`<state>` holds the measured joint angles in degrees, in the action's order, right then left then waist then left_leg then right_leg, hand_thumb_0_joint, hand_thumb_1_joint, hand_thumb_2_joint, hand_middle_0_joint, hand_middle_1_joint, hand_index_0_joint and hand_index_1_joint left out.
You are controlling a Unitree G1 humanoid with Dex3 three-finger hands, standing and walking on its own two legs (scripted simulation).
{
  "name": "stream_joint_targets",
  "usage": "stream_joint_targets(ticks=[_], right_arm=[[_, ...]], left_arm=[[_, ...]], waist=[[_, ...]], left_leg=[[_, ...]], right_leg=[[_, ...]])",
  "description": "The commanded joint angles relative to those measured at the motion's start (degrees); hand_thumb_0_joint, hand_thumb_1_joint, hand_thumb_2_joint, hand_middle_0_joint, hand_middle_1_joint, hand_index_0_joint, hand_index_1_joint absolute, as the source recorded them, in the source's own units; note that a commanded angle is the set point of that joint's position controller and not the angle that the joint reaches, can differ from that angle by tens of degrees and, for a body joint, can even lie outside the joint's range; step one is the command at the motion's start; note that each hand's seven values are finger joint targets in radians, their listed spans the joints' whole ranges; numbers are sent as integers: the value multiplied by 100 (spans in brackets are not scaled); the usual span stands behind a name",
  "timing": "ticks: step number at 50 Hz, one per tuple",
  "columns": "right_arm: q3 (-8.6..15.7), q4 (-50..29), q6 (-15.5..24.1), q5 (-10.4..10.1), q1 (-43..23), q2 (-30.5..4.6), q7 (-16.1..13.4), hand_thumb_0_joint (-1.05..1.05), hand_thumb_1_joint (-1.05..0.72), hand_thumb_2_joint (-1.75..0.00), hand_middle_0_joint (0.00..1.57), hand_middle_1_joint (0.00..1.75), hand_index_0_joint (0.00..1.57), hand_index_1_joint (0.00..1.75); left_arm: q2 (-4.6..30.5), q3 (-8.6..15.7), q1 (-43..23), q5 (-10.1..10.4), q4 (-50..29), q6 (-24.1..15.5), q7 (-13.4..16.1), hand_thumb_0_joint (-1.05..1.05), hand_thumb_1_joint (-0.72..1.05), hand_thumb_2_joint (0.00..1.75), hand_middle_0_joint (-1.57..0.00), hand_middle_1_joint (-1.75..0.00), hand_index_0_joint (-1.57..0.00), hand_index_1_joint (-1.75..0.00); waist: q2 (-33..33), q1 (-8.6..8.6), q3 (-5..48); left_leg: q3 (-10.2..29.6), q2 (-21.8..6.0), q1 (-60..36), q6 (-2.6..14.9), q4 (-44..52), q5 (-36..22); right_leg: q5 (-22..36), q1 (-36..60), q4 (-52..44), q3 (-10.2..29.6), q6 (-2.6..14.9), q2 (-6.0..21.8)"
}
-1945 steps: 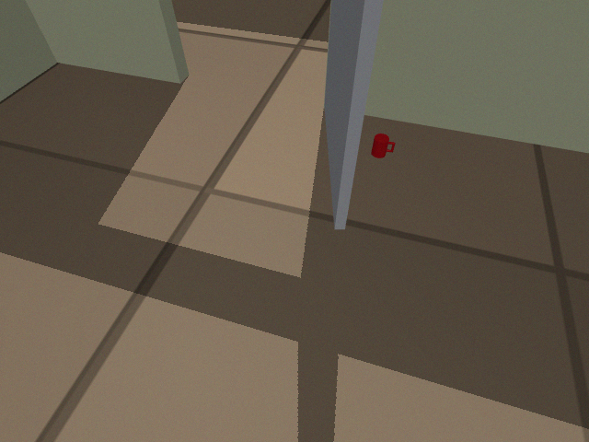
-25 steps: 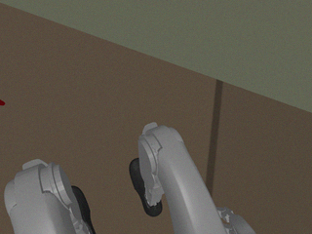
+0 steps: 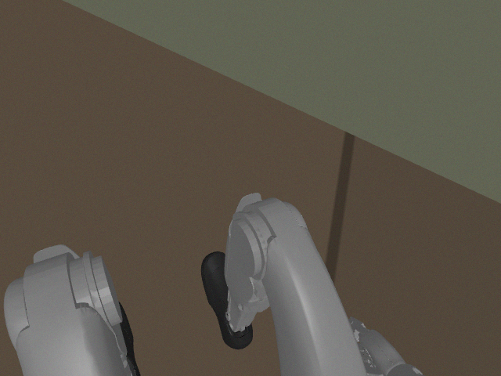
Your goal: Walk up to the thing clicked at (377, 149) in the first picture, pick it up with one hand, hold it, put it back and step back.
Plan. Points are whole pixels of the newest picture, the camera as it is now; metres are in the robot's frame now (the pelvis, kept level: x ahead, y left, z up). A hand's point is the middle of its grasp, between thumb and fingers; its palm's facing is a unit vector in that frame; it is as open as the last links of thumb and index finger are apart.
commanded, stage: rest palm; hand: left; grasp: from above
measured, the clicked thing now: out of the picture +0.50 +0.32 -0.27
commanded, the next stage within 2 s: close in 0.90 s
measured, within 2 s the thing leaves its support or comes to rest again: neither
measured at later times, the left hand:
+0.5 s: hand out of the picture +0.48 +0.34 -0.22, palm faces -0.46 -0.12 -0.88, open 13.9 cm
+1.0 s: hand out of the picture +0.48 +0.34 -0.24, palm faces -0.45 -0.12 -0.89, open 13.6 cm
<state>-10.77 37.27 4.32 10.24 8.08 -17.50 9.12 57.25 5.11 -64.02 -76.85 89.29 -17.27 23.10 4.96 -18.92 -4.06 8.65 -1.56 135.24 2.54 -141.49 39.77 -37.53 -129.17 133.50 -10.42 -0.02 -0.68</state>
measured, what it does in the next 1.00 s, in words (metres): stands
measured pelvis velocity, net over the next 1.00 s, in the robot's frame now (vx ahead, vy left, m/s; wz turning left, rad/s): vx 0.00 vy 0.00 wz -0.05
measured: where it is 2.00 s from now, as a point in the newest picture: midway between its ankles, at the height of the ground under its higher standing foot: (179, 340)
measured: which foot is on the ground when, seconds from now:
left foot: down 0.00-1.00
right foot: down 0.00-1.00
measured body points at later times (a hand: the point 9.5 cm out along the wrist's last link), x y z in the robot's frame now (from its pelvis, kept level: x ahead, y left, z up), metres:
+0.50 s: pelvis +0.00 +0.00 -0.01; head +0.28 +0.10 +0.32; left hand +0.50 +0.34 -0.17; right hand +0.01 -0.26 -0.07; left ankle +0.07 +0.11 -0.29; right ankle +0.11 -0.11 -0.29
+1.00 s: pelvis +0.00 +0.00 -0.01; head +0.28 +0.12 +0.32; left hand +0.50 +0.34 -0.19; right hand +0.04 -0.25 -0.06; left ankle +0.07 +0.11 -0.29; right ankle +0.11 -0.11 -0.29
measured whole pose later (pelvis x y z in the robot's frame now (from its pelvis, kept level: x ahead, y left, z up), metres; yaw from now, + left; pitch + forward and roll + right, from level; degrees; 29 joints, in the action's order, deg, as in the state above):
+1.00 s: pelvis +0.00 +0.00 -0.01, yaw -3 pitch +29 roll -14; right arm -16.3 34.9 9.4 11.8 8.0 -19.1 11.1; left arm 63.1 7.9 -63.3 -75.1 94.2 -14.2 27.1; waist 7.3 -22.1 -9.1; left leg 11.5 -2.2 135.4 2.7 -144.7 40.7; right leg -36.8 -128.7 134.4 -12.7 -0.6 -2.0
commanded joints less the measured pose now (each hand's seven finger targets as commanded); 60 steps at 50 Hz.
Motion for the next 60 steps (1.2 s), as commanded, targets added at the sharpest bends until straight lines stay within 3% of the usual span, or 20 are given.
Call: stream_joint_targets(ticks=[1, 6, 7, 10, 12, 14, 16, 17, 18, 19, 25, 32, 35, 36, 39, 42, 45, 46, 50, 60], right_arm=[[435, 96, 56, 41, 1451, -1778, 27, 0, -90, -90, 20, 30, 20, 30], [388, -25, 133, 58, 1439, -1810, 57, 0, -90, -90, 20, 30, 20, 30], [347, -88, 168, 38, 1364, -1774, 75, 0, -90, -90, 20, 30, 20, 30], [326, -73, 167, 44, 1521, -1843, 82, 0, -90, -90, 20, 30, 20, 30], [277, -77, 165, 55, 1484, -1875, 78, 0, -90, -90, 20, 30, 20, 30], [260, -154, 178, 50, 1379, -1891, 63, 0, -90, -90, 20, 30, 20, 30], [237, -63, 172, 54, 1488, -1898, 54, 0, -90, -90, 20, 30, 20, 30], [228, -78, 175, 53, 1413, -1912, 39, 0, -90, -90, 20, 30, 20, 30], [234, -104, 189, 63, 1429, -1941, 47, 0, -90, -90, 20, 30, 20, 30], [171, -54, 180, 74, 1475, -1886, 39, 0, -90, -90, 20, 30, 20, 30], [136, -75, 210, 122, 1414, -1969, 31, 0, -90, -90, 20, 30, 20, 30], [96, -44, 322, 146, 1364, -2000, 62, 0, -90, -90, 20, 30, 20, 30], [93, -91, 380, 135, 1238, -2022, 72, 0, -90, -90, 20, 30, 20, 30], [88, -52, 395, 129, 1264, -2052, 80, 0, -90, -90, 20, 30, 20, 30], [87, -86, 417, 151, 1280, -2068, 102, 0, -90, -90, 20, 30, 20, 30], [76, -77, 452, 140, 1264, -2054, 127, 0, -90, -91, 20, 30, 20, 30], [33, -87, 448, 138, 1205, -2033, 123, 0, -90, -91, 20, 30, 20, 30], [55, -158, 460, 131, 1165, -2083, 123, 0, -90, -91, 20, 30, 20, 30], [-41, -122, 451, 149, 1231, -2034, 148, 0, -90, -90, 20, 30, 20, 30], [-127, -157, 433, 172, 1159, -2090, 101, 0, -90, -90, 20, 30, 20, 30]], left_arm=[[1526, 322, -1683, 44, -605, 220, 464, 0, -46, 106, -13, -102, -12, -104], [1787, 556, -1495, 126, -508, 388, 531, 0, -52, 103, -9, -102, -8, -103], [1675, 440, -1468, 167, -457, 434, 477, 0, -52, 104, -9, -103, -7, -104], [1976, 703, -1284, 226, -469, 485, 409, 0, -52, 105, -9, -104, -7, -105], [2016, 726, -1266, 290, -361, 460, 356, 0, -53, 107, -9, -104, -7, -106], [1835, 541, -1284, 355, -472, 402, 280, 0, -55, 106, -8, -103, -6, -105], [2130, 682, -1291, 358, -601, 339, 234, 0, -54, 106, -8, -104, -6, -105], [2071, 614, -1208, 389, -505, 310, 233, 0, -55, 105, -7, -103, -6, -105], [1963, 511, -1239, 359, -556, 268, 198, 0, -56, 106, -8, -103, -6, -105], [2089, 611, -1156, 354, -493, 240, 212, 0, -55, 106, -8, -103, -6, -105], [2166, 552, -1284, 250, -575, 72, 357, 0, -55, 110, -9, -103, -6, -106], [2069, 460, -1274, 177, -377, 178, 602, 0, -55, 115, -10, -104, -6, -108], [1866, 316, -1335, 211, -199, 240, 637, 0, -55, 115, -10, -105, -6, -109], [2036, 397, -1368, 177, -227, 261, 645, 0, -54, 115, -10, -105, -6, -109], [2022, 421, -1311, 154, -210, 313, 670, 0, -54, 116, -11, -106, -6, -110], [1849, 316, -1351, 234, -146, 347, 625, 0, -54, 115, -10, -107, -6, -111], [2012, 403, -1309, 246, -251, 345, 637, 0, -54, 117, -10, -108, -6, -112], [1820, 248, -1383, 283, -226, 319, 625, 0, -54, 116, -10, -109, -7, -113], [2083, 422, -1322, 252, -307, 287, 608, 0, -52, 118, -10, -111, -7, -114], [2328, 431, -1421, 255, -243, 215, 711, 0, -43, 109, -14, -109, -13, -110]], waist=[[-3102, -233, 3865], [-2984, -263, 3876], [-2912, -257, 3809], [-2765, -307, 3790], [-2684, -371, 3654], [-2640, -371, 3626], [-2718, -364, 3737], [-2655, -320, 3670], [-2719, -420, 3530], [-2602, -382, 3539], [-2828, -416, 3417], [-2985, -436, 3377], [-2856, -501, 3152], [-2923, -509, 3093], [-3010, -504, 3235], [-2975, -596, 3140], [-2973, -487, 3361], [-3034, -555, 3235], [-2942, -535, 3324], [-2984, -537, 3255]], left_leg=[[-32, -20, -3737, -187, 1471, -1821], [-177, -5, -3280, -127, 1358, -1585], [-193, -4, -3222, -98, 1296, -1541], [-174, -14, -3066, -78, 1288, -1579], [-180, -17, -2833, -63, 1214, -1433], [-152, -29, -2826, -70, 1239, -1274], [-150, -48, -2899, -66, 1220, -1307], [-135, -44, -2800, -74, 1195, -1167], [-152, -50, -2846, -79, 1155, -1270], [-112, -59, -2852, -78, 1162, -1233], [-36, -98, -3051, -126, 1188, -1199], [9, -116, -3184, -153, 1197, -1429], [69, -123, -3040, -152, 1236, -1143], [64, -126, -3000, -150, 1237, -1097], [88, -131, -3159, -181, 1233, -1399], [86, -140, -3143, -175, 1202, -1352], [74, -142, -3183, -167, 1174, -1418], [107, -130, -3135, -192, 1211, -1371], [104, -142, -3174, -172, 1168, -1475], [102, -168, -3043, -153, 1148, -1280]], right_leg=[[1626, 1463, -968, -269, 184, -233], [1614, 1918, -1058, -208, 179, -277], [1589, 1861, -1075, -165, 186, -290], [1634, 2096, -1087, -173, 164, -297], [1530, 2141, -1119, -182, 171, -303], [1399, 2118, -1143, -195, 181, -317], [1442, 2263, -1151, -183, 146, -334], [1315, 2181, -1157, -200, 174, -336], [1391, 2142, -1155, -212, 162, -332], [1349, 2158, -1178, -233, 161, -342], [1294, 1979, -1116, -296, 171, -360], [1491, 1910, -1030, -381, 165, -385], [1312, 1726, -1032, -409, 165, -383], [1273, 1709, -1029, -401, 165, -370], [1482, 1800, -965, -427, 161, -359], [1459, 1763, -993, -412, 153, -367], [1507, 1927, -1002, -407, 161, -379], [1469, 1856, -982, -427, 176, -365], [1532, 1982, -1006, -431, 153, -378], [1431, 2058, -1034, -434, 156, -418]])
